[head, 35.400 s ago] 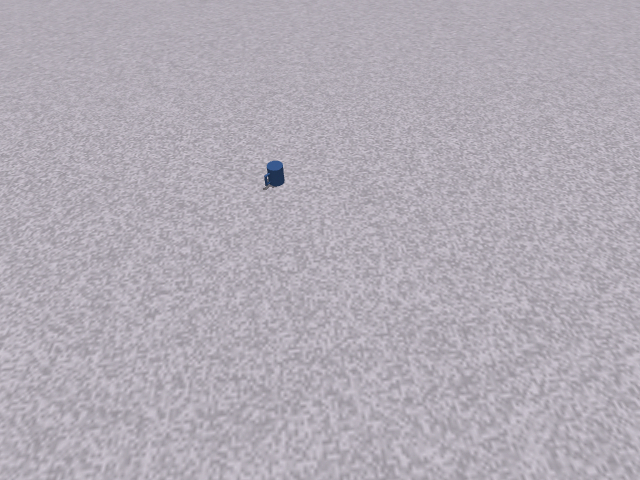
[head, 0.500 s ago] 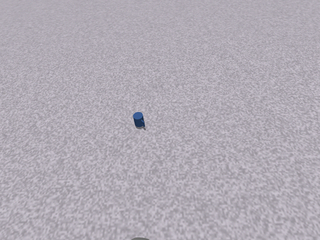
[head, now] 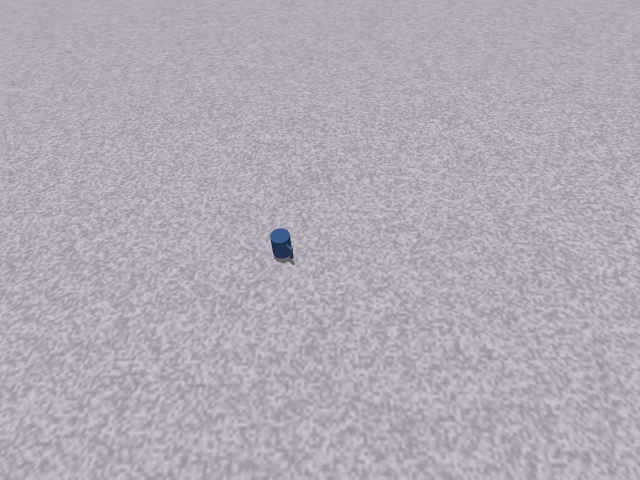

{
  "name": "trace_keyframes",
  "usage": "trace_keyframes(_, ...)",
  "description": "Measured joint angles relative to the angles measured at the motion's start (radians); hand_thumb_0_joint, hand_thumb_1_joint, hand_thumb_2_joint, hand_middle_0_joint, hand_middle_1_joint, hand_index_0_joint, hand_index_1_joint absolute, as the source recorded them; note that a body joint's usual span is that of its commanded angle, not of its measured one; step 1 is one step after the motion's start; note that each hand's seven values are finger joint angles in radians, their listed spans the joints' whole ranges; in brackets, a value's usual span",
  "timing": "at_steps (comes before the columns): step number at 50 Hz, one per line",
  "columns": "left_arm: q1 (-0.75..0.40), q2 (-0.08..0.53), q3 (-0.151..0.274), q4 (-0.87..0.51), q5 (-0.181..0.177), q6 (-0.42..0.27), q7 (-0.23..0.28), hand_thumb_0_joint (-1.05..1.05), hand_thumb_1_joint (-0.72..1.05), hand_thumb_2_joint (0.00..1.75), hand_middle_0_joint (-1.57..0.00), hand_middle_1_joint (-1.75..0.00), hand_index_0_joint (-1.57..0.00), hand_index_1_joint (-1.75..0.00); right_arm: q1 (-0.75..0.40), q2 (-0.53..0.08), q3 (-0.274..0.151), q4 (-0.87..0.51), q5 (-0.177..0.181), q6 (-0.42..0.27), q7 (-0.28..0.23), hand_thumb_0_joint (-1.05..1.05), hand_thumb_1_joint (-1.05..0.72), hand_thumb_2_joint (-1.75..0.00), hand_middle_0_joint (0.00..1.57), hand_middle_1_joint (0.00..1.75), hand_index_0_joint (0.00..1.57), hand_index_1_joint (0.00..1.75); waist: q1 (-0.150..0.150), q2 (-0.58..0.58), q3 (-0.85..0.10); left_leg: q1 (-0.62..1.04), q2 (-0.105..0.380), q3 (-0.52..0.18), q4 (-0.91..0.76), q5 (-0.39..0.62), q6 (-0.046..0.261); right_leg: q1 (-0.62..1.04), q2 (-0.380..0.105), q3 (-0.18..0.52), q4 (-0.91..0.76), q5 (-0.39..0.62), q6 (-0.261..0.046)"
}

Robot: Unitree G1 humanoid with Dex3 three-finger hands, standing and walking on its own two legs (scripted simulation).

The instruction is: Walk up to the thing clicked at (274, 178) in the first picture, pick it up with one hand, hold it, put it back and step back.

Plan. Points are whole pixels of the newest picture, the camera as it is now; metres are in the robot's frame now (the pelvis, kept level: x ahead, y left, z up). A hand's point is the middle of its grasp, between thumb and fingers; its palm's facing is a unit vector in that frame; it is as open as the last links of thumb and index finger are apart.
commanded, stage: step back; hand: left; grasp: from above
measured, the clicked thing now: (283, 246) +1.05 +0.21 -0.72
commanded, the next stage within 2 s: stand in 0.40 s
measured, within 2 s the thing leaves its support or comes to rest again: neither
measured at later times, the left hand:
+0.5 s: hand out of the picture +0.13 +0.26 -0.14, palm faces -0.01 -0.94 -0.35, open 7.4 cm
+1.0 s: hand out of the picture +0.10 +0.26 -0.14, palm faces -0.04 -0.94 -0.34, open 7.4 cm
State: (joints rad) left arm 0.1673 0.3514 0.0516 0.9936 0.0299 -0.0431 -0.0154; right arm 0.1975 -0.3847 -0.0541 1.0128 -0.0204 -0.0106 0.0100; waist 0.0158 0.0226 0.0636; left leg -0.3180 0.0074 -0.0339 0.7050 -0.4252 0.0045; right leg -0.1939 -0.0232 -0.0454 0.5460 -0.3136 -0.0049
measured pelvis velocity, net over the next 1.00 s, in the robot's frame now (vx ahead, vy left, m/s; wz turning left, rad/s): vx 0.01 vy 0.00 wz -0.02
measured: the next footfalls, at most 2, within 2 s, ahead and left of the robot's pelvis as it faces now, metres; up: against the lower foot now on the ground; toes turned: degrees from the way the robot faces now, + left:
none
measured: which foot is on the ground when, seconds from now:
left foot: down 0.00-1.00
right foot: down 0.00-1.00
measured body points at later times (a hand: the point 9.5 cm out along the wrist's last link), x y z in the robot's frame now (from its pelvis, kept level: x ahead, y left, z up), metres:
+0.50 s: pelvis +0.03 +0.01 +0.01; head +0.04 +0.01 +0.46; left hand +0.13 +0.31 -0.12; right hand +0.15 -0.28 -0.11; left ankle +0.04 +0.13 -0.73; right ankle -0.01 -0.12 -0.73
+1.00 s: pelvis +0.01 +0.00 +0.02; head +0.02 +0.00 +0.47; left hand +0.10 +0.30 -0.12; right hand +0.07 -0.30 -0.12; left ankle +0.04 +0.13 -0.73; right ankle -0.01 -0.12 -0.73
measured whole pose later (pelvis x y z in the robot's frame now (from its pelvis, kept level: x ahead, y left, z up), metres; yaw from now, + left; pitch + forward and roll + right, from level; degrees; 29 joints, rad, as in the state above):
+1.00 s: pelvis +0.01 +0.00 +0.02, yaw -1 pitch -2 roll +0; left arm 0.10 0.35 0.01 1.16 0.01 -0.02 -0.01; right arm 0.10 -0.35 -0.01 1.17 -0.01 -0.01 0.01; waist -0.01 0.00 0.05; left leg -0.13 0.03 0.01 0.31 -0.14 -0.02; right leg -0.06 -0.01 0.00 0.30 -0.20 0.01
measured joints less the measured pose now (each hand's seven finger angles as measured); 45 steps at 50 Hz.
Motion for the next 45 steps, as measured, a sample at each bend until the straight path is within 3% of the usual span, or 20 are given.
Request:
trace_keyframes(3,-0.011,0.010,-0.007,0.004,-0.010,0.015,0.000,0.01,0.90,0.90,-0.21,-0.30,-0.20,-0.30,-0.017,0.003,-0.007,0.007,-0.008,-0.013,-0.003,0.01,-0.90,-0.89,0.20,0.30,0.20,0.30,-0.003,-0.023,0.013,0.047,-0.007,0.029,-0.141,0.184,-0.004,-0.013,-0.026,0.005,0.058,-0.041,0.019)
trace_keyframes(6,-0.022,0.020,-0.009,0.020,-0.026,0.036,0.005,0.01,0.91,0.90,-0.20,-0.30,-0.20,-0.30,-0.038,0.022,0.001,0.015,-0.008,-0.016,-0.005,0.01,-0.90,-0.89,0.20,0.30,0.20,0.30,-0.001,-0.045,0.014,0.049,-0.012,0.045,-0.131,0.160,0.001,-0.025,-0.021,0.038,0.082,-0.093,0.004)
trace_keyframes(8,-0.029,0.028,-0.011,0.034,-0.027,0.038,0.007,0.01,0.91,0.90,-0.20,-0.30,-0.20,-0.30,-0.055,0.036,0.012,0.021,-0.007,-0.014,-0.003,0.01,-0.90,-0.89,0.20,0.30,0.20,0.30,0.001,-0.051,0.013,0.055,-0.004,0.049,-0.132,0.148,0.000,-0.011,-0.010,0.044,0.046,-0.050,-0.003)
trace_keyframes(11,-0.039,0.029,-0.012,0.056,-0.026,0.026,0.010,0.01,0.91,0.90,-0.20,-0.30,-0.20,-0.30,-0.084,0.049,0.022,0.032,0.002,-0.007,-0.005,0.01,-0.90,-0.89,0.20,0.30,0.20,0.30,-0.001,-0.040,0.014,0.067,0.015,0.043,-0.142,0.145,-0.008,0.022,0.008,0.039,-0.013,-0.012,0.020)
trace_keyframes(22,-0.081,0.014,-0.025,0.094,-0.029,0.022,0.015,0.01,0.91,0.90,-0.20,-0.30,-0.20,-0.30,-0.169,0.058,0.027,0.066,0.014,-0.002,-0.008,0.01,-0.90,-0.89,0.20,0.30,0.20,0.30,-0.002,-0.024,0.006,0.129,0.014,0.051,-0.229,0.177,-0.010,0.081,0.007,0.045,-0.100,0.019,0.022)
trace_keyframes(32,-0.098,-0.005,-0.039,0.133,-0.027,0.019,0.007,0.01,0.91,0.90,-0.20,-0.30,-0.20,-0.30,-0.163,0.049,0.038,0.103,0.016,-0.006,-0.002,0.01,-0.90,-0.89,0.20,0.30,0.20,0.30,-0.014,-0.023,-0.001,0.188,0.011,0.052,-0.352,0.246,-0.015,0.134,0.005,0.044,-0.211,0.083,0.022)
trace_keyframes(45,-0.075,-0.003,-0.039,0.158,-0.023,0.022,0.003,0.01,0.91,0.90,-0.20,-0.30,-0.20,-0.30,-0.110,0.040,0.040,0.148,0.013,-0.001,0.001,0.01,-0.90,-0.89,0.20,0.30,0.20,0.30,-0.026,-0.022,-0.008,0.192,0.019,0.050,-0.393,0.282,-0.021,0.135,0.013,0.042,-0.246,0.115,0.015)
